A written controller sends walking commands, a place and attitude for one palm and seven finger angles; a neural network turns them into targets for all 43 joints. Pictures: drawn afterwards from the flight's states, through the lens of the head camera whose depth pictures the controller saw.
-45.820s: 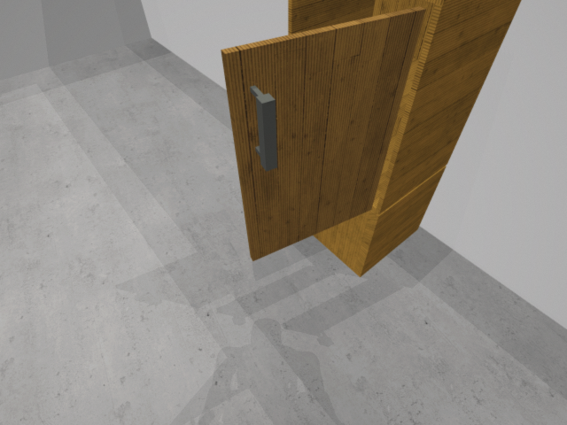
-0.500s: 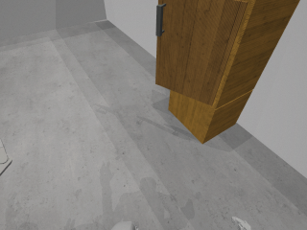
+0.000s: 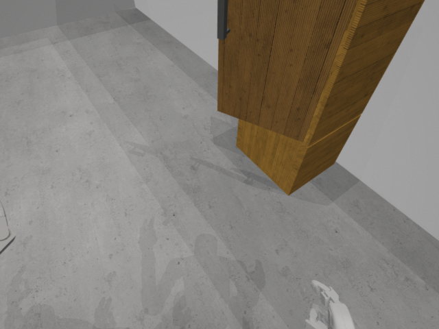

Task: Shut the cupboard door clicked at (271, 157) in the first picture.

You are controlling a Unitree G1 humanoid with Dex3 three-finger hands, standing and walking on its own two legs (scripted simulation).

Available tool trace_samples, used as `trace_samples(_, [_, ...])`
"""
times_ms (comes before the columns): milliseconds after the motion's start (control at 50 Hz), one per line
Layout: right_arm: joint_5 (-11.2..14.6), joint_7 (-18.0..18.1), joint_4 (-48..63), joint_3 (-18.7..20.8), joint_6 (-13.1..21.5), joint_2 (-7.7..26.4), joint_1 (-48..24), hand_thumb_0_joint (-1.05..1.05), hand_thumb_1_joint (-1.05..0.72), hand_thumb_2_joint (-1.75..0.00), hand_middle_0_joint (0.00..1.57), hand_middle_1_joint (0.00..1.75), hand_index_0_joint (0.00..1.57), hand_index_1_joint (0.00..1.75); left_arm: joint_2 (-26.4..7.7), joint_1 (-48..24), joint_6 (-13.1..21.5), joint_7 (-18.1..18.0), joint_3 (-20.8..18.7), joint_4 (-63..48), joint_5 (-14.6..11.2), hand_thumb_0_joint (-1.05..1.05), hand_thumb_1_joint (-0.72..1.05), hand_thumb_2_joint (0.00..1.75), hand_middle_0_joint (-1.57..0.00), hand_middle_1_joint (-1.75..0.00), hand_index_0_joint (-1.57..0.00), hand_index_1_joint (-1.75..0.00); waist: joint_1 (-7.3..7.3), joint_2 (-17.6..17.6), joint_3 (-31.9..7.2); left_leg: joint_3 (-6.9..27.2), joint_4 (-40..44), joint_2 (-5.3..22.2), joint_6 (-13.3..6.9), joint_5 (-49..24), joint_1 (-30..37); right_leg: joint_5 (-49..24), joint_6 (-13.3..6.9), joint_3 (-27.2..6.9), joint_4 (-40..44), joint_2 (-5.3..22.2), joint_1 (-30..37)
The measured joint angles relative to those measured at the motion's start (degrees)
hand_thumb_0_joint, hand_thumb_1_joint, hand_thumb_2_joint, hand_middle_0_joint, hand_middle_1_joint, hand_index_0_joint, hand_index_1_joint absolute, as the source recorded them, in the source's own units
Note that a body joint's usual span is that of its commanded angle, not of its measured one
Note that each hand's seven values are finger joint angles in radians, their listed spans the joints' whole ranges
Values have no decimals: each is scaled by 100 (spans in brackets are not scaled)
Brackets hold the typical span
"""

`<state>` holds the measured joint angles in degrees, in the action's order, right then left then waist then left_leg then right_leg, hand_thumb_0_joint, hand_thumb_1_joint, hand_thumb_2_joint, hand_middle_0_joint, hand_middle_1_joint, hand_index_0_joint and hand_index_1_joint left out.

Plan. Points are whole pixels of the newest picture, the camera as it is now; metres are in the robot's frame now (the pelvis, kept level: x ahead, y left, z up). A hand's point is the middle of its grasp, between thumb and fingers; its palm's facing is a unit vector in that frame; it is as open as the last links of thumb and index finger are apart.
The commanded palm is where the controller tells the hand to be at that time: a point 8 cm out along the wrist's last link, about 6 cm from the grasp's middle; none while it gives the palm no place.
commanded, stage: stop stepping back and stand still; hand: left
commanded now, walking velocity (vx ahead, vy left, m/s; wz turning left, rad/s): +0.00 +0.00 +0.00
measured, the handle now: (225, 13) +1.04 +0.04 +0.11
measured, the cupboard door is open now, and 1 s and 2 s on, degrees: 25 25 25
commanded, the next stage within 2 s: let the arm hang, fingers relaxed in 0.48 s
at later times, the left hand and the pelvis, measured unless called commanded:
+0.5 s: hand (35, 237) +0.21 +0.26 +0.15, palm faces +0.42 -0.78 -0.47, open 7.4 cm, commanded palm +0.15 +0.28 +0.18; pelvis +0.01 -0.01 +0.00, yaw +0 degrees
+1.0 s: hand out of the picture +0.01 +0.18 -0.18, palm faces +0.04 -0.98 -0.18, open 7.0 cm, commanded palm none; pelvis -0.02 +0.00 +0.00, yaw +2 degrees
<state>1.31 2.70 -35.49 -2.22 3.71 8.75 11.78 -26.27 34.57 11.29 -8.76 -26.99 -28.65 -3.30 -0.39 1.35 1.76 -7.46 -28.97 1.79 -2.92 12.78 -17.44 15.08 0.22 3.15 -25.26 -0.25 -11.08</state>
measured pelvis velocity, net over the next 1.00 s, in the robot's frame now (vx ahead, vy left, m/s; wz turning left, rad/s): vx -0.02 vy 0.00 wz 0.04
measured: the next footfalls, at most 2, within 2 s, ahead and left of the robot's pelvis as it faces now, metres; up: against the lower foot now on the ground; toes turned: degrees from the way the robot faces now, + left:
none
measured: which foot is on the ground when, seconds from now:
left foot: down 0.00-1.00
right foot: down 0.00-1.00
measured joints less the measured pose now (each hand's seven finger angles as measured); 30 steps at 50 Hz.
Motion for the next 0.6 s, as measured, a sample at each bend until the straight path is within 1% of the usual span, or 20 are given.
trace_samples(100, [13, 89, -154, 33, -75, 90, 139, 1, -91, -90, 20, 30, 20, 30, 349, -84, -273, -3, 363, 245, 33, 1, 89, 90, -21, -31, -21, -31, 66, -40, -50, -3, 45, -25, 22, 18, 90, 91, -14, -2, -69, 23, 41])
trace_samples(160, [6, 137, -206, 64, -67, 150, 152, 1, -91, -90, 20, 30, 20, 30, 457, -237, -297, -26, 523, 154, 72, 1, 89, 90, -21, -31, -21, -31, 81, -123, -62, 29, 18, -17, 50, 36, 114, 134, -45, 29, -111, 14, 69])
trace_samples(220, [0, 153, -182, 106, -58, 201, 113, 1, -91, -90, 20, 30, 20, 30, 430, -313, -226, -53, 540, 0, 101, 1, 89, 90, -21, -31, -21, -31, 36, -179, -114, 53, -13, 13, 84, 53, 113, 149, -79, 48, -117, -16, 83])
trace_samples(320, [18, 144, -37, 186, -77, 276, 29, 1, -91, -90, 20, 30, 20, 30, 235, -261, -58, -78, 336, -16, 85, 1, 89, 90, -21, -31, -21, -31, -75, -145, -255, 51, -27, 70, 124, 69, 85, 124, -117, 39, -62, -74, 77])
trace_samples(360, [34, 141, 16, 209, -97, 300, 12, 1, -91, -90, 20, 30, 20, 30, 184, -210, -44, -78, 268, 75, 65, 1, 89, 90, -21, -31, -21, -31, -95, -111, -300, 37, -18, 84, 131, 67, 81, 111, -121, 23, -44, -87, 69])
trace_samples(440, [57, 145, 59, 226, -133, 340, 19, 1, -91, -90, 20, 30, 20, 30, 219, -146, -102, -62, 282, 308, 35, 1, 89, 90, -21, -31, -21, -31, -73, -45, -346, 12, -1, 99, 132, 62, 77, 90, -118, -4, -17, -101, 59])
trace_samples(580, [48, 180, -10, 180, -170, 311, 99, 1, -91, -90, 20, 30, 20, 30, 469, -228, -273, -53, 564, 406, 63, 1, 89, 90, -21, -31, -21, -31, 48, -70, -291, 27, -6, 85, 111, 47, 86, 78, -101, 11, -15, -88, 79])
trace_samples(600, [42, 70, -129, 205, -28, 341, 89, 1, -91, -90, 20, 30, 20, 30, 460, -383, -151, 3, 713, 676, 120, 1, 89, 90, -21, -31, -21, -31, 64, -43, -303, 56, -64, 74, 103, 51, 17, 89, -97, 44, -66, -76, 30])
